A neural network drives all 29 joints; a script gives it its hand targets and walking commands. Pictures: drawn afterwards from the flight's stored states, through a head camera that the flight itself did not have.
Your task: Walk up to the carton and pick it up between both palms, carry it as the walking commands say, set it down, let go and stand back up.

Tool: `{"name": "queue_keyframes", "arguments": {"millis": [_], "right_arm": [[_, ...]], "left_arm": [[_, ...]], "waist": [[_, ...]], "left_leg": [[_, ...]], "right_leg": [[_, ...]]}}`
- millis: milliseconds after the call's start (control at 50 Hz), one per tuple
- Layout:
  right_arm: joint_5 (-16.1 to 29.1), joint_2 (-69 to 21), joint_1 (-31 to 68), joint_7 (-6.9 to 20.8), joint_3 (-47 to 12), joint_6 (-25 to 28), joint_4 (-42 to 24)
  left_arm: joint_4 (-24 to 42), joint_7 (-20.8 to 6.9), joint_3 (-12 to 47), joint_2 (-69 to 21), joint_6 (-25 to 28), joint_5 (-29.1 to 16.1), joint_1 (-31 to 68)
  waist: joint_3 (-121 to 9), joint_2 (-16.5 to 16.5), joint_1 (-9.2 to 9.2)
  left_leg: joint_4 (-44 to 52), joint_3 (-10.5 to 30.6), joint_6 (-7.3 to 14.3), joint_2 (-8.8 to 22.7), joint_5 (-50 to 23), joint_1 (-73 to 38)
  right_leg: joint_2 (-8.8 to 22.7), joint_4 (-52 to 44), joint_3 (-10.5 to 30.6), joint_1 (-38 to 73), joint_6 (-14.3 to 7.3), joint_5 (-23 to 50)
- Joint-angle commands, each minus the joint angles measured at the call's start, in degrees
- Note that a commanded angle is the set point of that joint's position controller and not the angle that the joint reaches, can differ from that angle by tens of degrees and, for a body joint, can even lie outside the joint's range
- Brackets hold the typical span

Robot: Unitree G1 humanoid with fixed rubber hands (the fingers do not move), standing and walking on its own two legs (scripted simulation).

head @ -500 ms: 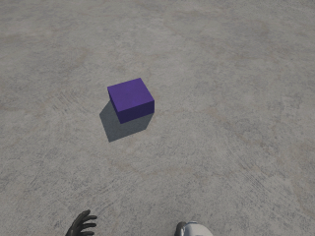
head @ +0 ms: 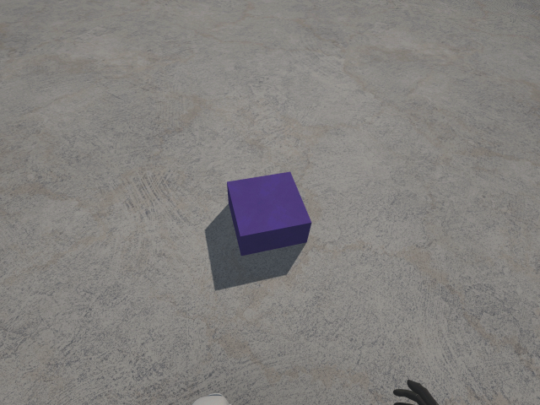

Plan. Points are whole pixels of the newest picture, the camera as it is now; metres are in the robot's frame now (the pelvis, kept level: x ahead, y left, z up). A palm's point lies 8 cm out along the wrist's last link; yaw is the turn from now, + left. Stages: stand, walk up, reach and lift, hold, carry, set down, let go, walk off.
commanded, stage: walk up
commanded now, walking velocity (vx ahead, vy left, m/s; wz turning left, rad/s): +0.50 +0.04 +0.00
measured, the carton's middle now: (266, 212) +0.95 +0.09 -0.68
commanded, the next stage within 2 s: none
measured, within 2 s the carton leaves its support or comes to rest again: neither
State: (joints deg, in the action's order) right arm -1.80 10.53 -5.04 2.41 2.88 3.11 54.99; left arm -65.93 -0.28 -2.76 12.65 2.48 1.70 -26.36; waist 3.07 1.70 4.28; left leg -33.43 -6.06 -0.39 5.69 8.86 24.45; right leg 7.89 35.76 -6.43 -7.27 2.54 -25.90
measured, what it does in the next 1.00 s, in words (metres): walks ahead: right foot, then left foot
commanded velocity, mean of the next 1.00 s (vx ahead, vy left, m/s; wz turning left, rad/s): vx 0.39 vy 0.10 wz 0.01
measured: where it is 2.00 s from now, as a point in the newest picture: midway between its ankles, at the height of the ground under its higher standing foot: (267, 327)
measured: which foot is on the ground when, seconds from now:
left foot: down 0.00-0.42, up 0.44-0.90, down 0.92-1.00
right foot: up 0.00-0.40, down 0.42-0.92, up 0.94-1.00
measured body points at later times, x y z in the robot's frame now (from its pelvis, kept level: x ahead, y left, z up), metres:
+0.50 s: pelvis +0.25 -0.04 +0.00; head +0.29 -0.07 +0.45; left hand +0.42 +0.19 -0.11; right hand +0.13 -0.25 -0.16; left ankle +0.11 +0.12 -0.66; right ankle +0.32 -0.13 -0.72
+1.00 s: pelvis +0.43 +0.03 +0.01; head +0.47 +0.06 +0.45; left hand +0.34 +0.26 -0.15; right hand +0.56 -0.18 -0.13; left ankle +0.50 +0.15 -0.72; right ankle +0.34 -0.11 -0.67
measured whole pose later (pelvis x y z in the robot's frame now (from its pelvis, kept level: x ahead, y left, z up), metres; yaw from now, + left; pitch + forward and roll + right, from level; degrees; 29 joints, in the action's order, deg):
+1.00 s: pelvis +0.43 +0.03 +0.01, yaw +0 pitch +0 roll -1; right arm -1.3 8.0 -4.9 0.7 1.9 3.1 56.6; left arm -66.1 0.7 -2.9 11.2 0.5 1.7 -22.5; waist 4.5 2.4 4.0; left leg -33.1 -6.2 0.5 4.6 11.6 21.4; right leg 5.7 55.0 -4.5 -16.3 0.5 -29.2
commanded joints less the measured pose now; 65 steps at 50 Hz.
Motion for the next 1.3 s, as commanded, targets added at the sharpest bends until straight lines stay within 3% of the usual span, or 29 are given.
{"name": "queue_keyframes", "arguments": {"millis": [0,40,80,140,300,380,400,420,440,460,500,520,580,680,840,860,880,900,920,940,960,1000,1080,1100,1120,1200,1240,1260,1280], "right_arm": [[-0.2,18.7,-27.0,-2.0,4.1,0.3,5.0],[0.0,12.1,-19.7,-2.4,2.4,0.5,3.2],[-0.1,7.8,-13.2,-2.6,1.4,1.5,1.7],[0.3,6.3,-15.5,-2.5,1.1,2.5,2.6],[0.2,5.3,-20.5,-2.7,0.8,2.2,7.9],[0.6,6.8,-19.1,-2.9,1.0,1.4,9.2],[0.2,6.5,-18.7,-2.6,0.6,1.4,9.4],[0.5,3.8,-18.9,-2.3,0.1,1.1,6.0],[0.7,4.7,-20.4,-2.4,0.6,0.5,5.3],[1.1,6.7,-22.3,-2.5,1.0,0.5,6.5],[0.8,3.4,-20.6,-2.1,0.9,0.0,8.2],[0.3,2.2,-21.1,-2.0,0.9,-0.6,8.2],[-0.5,1.7,-20.5,-2.0,1.0,-2.4,7.4],[-0.1,2.1,-10.7,-0.9,0.8,-3.6,3.5],[1.0,1.7,-2.6,-0.5,-0.1,-3.4,-0.6],[1.2,2.3,-5.1,-0.6,0.0,-3.0,0.5],[1.2,3.4,-9.3,-1.3,0.4,-1.8,2.7],[0.3,9.1,-16.2,-2.1,2.2,0.0,4.0],[0.1,15.1,-21.1,-2.7,3.4,0.3,4.6],[0.7,17.7,-22.5,-2.7,3.7,0.1,4.9],[0.7,14.1,-18.5,-2.8,2.7,0.0,4.5],[0.6,7.4,-9.8,-3.1,1.3,-0.2,2.7],[0.0,3.4,-11.4,-3.6,0.0,1.1,4.0],[0.1,2.0,-8.4,-4.0,-1.4,0.8,4.2],[0.7,3.5,-8.8,-4.2,-1.2,0.6,3.6],[0.4,5.6,-9.1,-4.2,-0.8,-1.3,4.1],[1.6,7.8,-7.0,-4.1,1.0,-2.8,3.9],[1.7,6.1,-9.1,-4.2,0.6,-3.1,4.2],[2.1,3.8,-10.5,-4.2,0.1,-3.3,4.2]], "left_arm": [[9.6,-0.1,-0.3,3.5,1.9,0.1,9.3],[8.7,-0.8,-0.4,3.3,2.2,0.6,11.9],[8.1,-1.3,-0.3,1.9,1.6,0.7,10.9],[8.7,-1.2,-0.6,1.2,0.1,0.9,10.7],[12.9,-2.3,0.0,-0.3,-0.5,-0.1,25.8],[10.8,-1.2,-0.9,2.1,0.6,-0.1,18.9],[7.5,-0.4,-2.3,6.1,1.3,0.0,9.9],[3.7,1.1,-4.8,14.8,1.5,0.9,-3.9],[3.8,1.2,-4.7,19.4,0.7,0.5,-5.5],[5.8,1.0,-4.4,17.1,0.6,0.1,0.1],[8.3,0.9,-3.0,8.3,1.3,-0.7,10.5],[8.3,0.9,-2.5,5.9,1.6,-0.9,12.9],[6.0,1.2,-1.9,4.6,2.6,-0.8,9.1],[4.3,1.5,-1.5,5.0,2.6,-0.1,4.4],[3.7,2.3,-2.7,7.6,0.5,0.5,2.7],[3.9,1.9,-2.8,7.6,0.1,0.4,3.6],[3.0,1.3,-1.9,5.0,0.2,0.1,2.7],[1.2,1.5,-0.4,1.6,0.0,-0.3,-1.4],[4.7,1.4,0.8,-2.3,0.2,-0.4,-2.5],[4.7,1.3,-0.5,1.5,-0.4,-0.3,1.3],[4.5,0.8,-0.7,2.3,-0.9,0.0,4.5],[3.5,0.3,0.0,0.2,-1.0,0.3,3.6],[4.6,0.8,0.1,-2.0,-2.1,-0.3,4.4],[4.4,1.4,0.8,-2.6,-2.7,-0.9,4.5],[5.1,1.6,0.7,-1.1,-3.3,-1.5,6.1],[6.7,1.6,0.2,0.7,-4.4,-1.8,9.3],[5.8,1.9,0.8,0.9,-3.9,-2.4,9.2],[6.1,2.2,0.3,1.6,-2.9,-1.9,8.7],[6.4,2.3,-0.2,4.2,-1.9,-1.5,9.0]], "waist": [[-9.8,-23.3,-13.7],[-4.7,-11.7,-9.52],[-0.8,-10.0,-5.44],[-1.4,-9.1,-4.82],[3.7,-10.4,-7.41],[0.2,-9.0,-2.73],[-4.8,-3.6,1.35],[-13.8,15.1,5.86],[-15.6,15.3,4.48],[-13.3,11.7,0.39],[-4.3,5.9,-3.01],[-3.4,8.2,-3.91],[-4.0,5.0,-4.48],[-1.0,8.7,-3.05],[1.6,8.7,-2.55],[0.4,8.0,-4.2],[-2.3,7.1,-5.61],[-7.8,-5.3,-8.05],[-15.0,-21.5,-10.13],[-13.3,-18.9,-10.89],[-8.0,-13.7,-9.22],[-1.2,-14.3,-5.34],[-4.3,-11.6,-4.54],[-2.2,-8.9,-3.19],[-3.0,-10.6,-3.48],[-4.2,-13.3,-3.94],[-1.6,-13.2,-1.58],[-3.2,-7.5,-1.56],[-3.0,-0.5,-2.24]], "left_leg": [[24.5,37.0,9.8,19.3,32.8,-31.8],[23.8,29.3,9.3,17.4,25.9,-26.4],[24.2,20.0,7.9,14.6,14.1,-17.7],[23.6,13.1,7.5,12.6,-0.1,-16.7],[24.8,5.1,6.7,8.7,-5.3,-17.7],[13.1,2.9,4.8,6.2,-9.5,-15.3],[0.7,2.4,3.1,3.3,-9.2,-9.1],[-20.6,0.3,0.4,-2.0,18.5,3.8],[-31.6,7.6,-0.4,-4.0,24.5,11.3],[-39.1,9.5,-1.0,-1.6,19.6,12.2],[-36.2,8.7,-1.9,1.6,9.6,10.0],[-35.1,7.6,-2.2,2.3,8.3,6.2],[-31.5,5.9,-2.5,1.5,6.6,5.9],[-21.2,2.6,-2.3,0.7,1.7,8.7],[0.5,2.3,-1.1,0.0,2.9,-3.0],[5.7,0.9,-0.6,-0.8,1.6,-7.8],[9.2,0.0,0.7,-1.3,0.0,-16.3],[11.6,10.3,1.8,8.4,-3.6,-30.2],[17.3,30.0,7.3,23.1,0.0,-36.1],[20.2,32.4,10.9,23.7,1.2,-30.3],[21.4,28.2,9.8,19.6,7.8,-22.9],[22.1,17.6,7.0,13.2,9.8,-14.8],[20.0,10.7,7.5,10.7,-13.1,-15.1],[16.1,5.5,7.2,8.7,-37.2,-13.6],[13.6,5.9,7.2,9.2,-47.6,-16.1],[13.6,6.3,7.5,8.7,-28.7,-13.8],[12.7,5.9,5.7,7.5,-14.5,-8.1],[11.1,6.4,4.1,5.1,-4.5,-4.4],[5.1,3.0,1.9,1.0,5.1,-2.8]], "right_leg": [[-3.4,32.6,3.8,-34.3,-3.4,-7.3],[1.0,36.4,5.6,-36.3,-3.6,2.3],[2.7,31.2,6.3,-31.3,-2.9,8.3],[1.2,26.5,3.8,-27.5,-1.2,11.7],[-2.6,3.3,-0.9,-21.6,-1.1,16.4],[-3.1,-6.4,-2.6,-6.1,-2.3,16.7],[-1.2,-8.5,0.1,7.9,-4.2,17.5],[17.9,-14.1,22.4,23.0,-5.6,15.5],[25.4,-21.2,41.9,22.0,-8.3,12.6],[23.5,-21.3,38.2,16.8,-9.3,11.6],[16.6,-22.9,23.6,4.6,-8.0,16.8],[14.3,-22.8,16.6,-0.6,-7.1,20.9],[12.7,-19.4,10.7,1.0,-7.4,40.0],[10.8,-20.2,7.4,0.3,-7.9,44.7],[12.0,-19.0,6.5,-3.1,-7.8,29.6],[11.1,-17.0,5.5,-4.2,-6.7,26.0],[5.1,-10.0,0.6,-6.9,-5.5,19.6],[-1.0,6.1,-2.8,-15.4,-4.1,4.2],[-3.5,20.9,-1.4,-24.9,-2.5,-11.0],[-2.7,28.9,3.0,-26.2,-2.5,-9.6],[-0.6,30.2,5.6,-26.7,-2.9,-5.1],[0.4,26.3,4.9,-24.5,-2.5,1.4],[-1.7,20.6,3.3,-19.3,-1.9,7.9],[-2.4,13.5,5.3,-15.2,-1.7,7.4],[-3.5,11.1,4.2,-14.8,-1.8,5.2],[-5.1,2.3,2.9,-10.0,-1.4,10.5],[-4.6,-5.8,1.4,-5.6,-1.8,15.5],[-2.7,-10.4,2.4,-0.6,-2.4,19.7],[4.3,-14.9,9.7,1.4,-3.0,25.9]]}}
